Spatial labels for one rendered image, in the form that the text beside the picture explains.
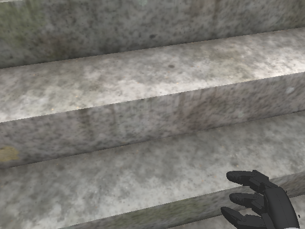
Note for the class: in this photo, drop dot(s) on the right robot hand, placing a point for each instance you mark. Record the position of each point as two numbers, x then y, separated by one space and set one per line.
274 208

